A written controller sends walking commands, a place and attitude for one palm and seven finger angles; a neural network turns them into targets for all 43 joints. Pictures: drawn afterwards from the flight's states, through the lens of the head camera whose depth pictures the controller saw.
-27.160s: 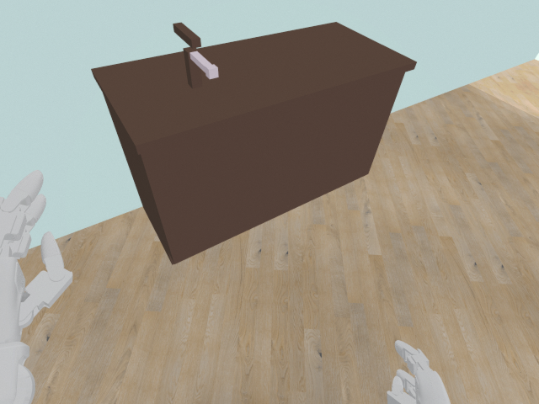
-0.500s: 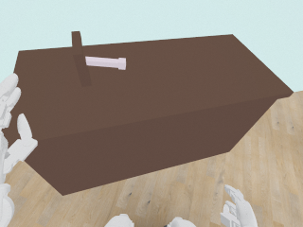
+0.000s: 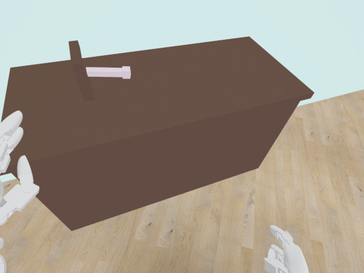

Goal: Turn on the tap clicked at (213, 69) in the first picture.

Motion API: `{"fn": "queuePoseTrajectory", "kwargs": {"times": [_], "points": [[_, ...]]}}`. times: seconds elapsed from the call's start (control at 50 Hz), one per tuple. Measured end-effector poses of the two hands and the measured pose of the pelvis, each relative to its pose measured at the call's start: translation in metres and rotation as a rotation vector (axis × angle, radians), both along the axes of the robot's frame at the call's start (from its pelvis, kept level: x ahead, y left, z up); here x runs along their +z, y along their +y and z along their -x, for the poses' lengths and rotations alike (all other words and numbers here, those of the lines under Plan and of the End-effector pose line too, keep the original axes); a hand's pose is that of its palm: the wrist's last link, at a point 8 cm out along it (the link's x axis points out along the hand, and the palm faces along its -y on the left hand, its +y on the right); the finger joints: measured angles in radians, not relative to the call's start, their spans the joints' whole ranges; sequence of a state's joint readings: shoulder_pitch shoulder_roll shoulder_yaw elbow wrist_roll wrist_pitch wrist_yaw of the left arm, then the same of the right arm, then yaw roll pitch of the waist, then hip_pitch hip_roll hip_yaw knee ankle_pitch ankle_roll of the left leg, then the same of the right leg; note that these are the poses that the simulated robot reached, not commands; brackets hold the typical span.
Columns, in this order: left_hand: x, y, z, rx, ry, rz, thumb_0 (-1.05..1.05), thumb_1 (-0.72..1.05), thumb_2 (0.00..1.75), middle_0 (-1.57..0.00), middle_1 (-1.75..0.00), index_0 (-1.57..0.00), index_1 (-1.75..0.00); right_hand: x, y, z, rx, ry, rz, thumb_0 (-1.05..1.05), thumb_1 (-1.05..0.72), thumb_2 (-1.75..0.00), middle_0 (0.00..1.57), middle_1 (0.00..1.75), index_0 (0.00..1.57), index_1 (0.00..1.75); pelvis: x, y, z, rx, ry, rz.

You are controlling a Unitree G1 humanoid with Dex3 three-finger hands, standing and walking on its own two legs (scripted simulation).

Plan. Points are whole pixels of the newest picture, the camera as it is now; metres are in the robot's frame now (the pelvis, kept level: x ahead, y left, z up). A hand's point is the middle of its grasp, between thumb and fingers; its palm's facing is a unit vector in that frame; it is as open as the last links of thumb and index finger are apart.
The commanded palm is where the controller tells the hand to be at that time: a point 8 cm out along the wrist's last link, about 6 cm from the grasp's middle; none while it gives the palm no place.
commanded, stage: stop stepping back and stand still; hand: left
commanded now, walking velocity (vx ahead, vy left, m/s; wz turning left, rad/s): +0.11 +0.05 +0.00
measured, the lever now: (126, 72) +0.68 +0.21 +0.05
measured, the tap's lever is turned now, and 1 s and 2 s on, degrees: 73 73 73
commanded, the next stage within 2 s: stand and check the lever's angle in 1.00 s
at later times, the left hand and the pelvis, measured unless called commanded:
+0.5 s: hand out of the picture +0.11 +0.24 +0.15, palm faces +0.45 -0.85 -0.27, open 7.4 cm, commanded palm +0.05 +0.28 +0.18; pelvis -0.10 -0.01 -0.01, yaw +2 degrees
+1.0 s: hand out of the picture +0.09 +0.21 +0.16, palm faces +0.41 -0.85 -0.34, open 7.4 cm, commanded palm +0.04 +0.26 +0.18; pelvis -0.11 -0.03 -0.01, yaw +4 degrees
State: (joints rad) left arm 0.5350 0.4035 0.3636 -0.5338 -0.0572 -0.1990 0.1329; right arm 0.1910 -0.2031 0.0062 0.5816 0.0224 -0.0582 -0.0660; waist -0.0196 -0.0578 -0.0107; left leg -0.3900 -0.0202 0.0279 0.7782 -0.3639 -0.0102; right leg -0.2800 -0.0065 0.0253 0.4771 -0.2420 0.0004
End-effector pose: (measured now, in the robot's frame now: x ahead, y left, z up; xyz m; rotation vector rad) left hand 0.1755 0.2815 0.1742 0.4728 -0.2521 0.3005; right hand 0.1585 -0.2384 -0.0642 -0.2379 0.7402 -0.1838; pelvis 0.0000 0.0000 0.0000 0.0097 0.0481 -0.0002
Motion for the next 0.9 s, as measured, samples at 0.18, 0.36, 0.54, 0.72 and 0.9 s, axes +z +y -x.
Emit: {"fn": "queuePoseTrajectory", "kwargs": {"times": [0.18, 0.36, 0.54, 0.72, 0.9], "points": [[-0.006, 0.005, 0.049, 0.039, -0.013, 0.053, 0.02, 0.9, 0.9, -0.21, -0.3, -0.21, -0.3, 0.007, 0.003, 0.038, 0.01, -0.098, 0.004, 0.01, -0.9, -0.9, 0.2, 0.3, 0.2, 0.3, -0.007, 0.006, 0.044, 0.014, -0.079, -0.006], [0.005, 0.001, 0.105, 0.114, -0.059, 0.009, 0.01, 0.89, 0.9, -0.22, -0.3, -0.21, -0.3, -0.028, 0.011, 0.082, 0.064, 0.02, -0.082, 0.01, -0.9, -0.89, 0.21, 0.3, 0.2, 0.3, -0.01, -0.008, 0.074, 0.046, -0.103, 0.005], [-0.017, -0.006, 0.115, 0.072, -0.055, 0.124, 0.01, 0.9, 0.9, -0.21, -0.3, -0.21, -0.3, -0.018, 0.003, 0.117, 0.047, -0.025, 0.006, 0.02, -0.9, -0.89, 0.21, 0.3, 0.2, 0.3, -0.016, -0.003, 0.108, 0.042, -0.073, 0.007], [0.018, -0.008, 0.131, 0.107, -0.067, -0.028, 0.01, 0.89, 0.9, -0.22, -0.3, -0.21, -0.3, -0.028, 0.0, 0.145, 0.014, 0.008, -0.082, 0.01, -0.9, -0.9, 0.2, 0.3, 0.2, 0.3, -0.005, -0.017, 0.107, 0.049, -0.084, 0.008], [-0.02, -0.027, 0.134, 0.137, 0.042, 0.1, 0.01, 0.9, 0.9, -0.21, -0.3, -0.21, -0.3, -0.036, -0.024, 0.13, 0.058, 0.08, -0.047, 0.02, -0.9, -0.89, 0.21, 0.3, 0.2, 0.3, -0.007, -0.031, 0.111, 0.062, -0.102, 0.007]]}}
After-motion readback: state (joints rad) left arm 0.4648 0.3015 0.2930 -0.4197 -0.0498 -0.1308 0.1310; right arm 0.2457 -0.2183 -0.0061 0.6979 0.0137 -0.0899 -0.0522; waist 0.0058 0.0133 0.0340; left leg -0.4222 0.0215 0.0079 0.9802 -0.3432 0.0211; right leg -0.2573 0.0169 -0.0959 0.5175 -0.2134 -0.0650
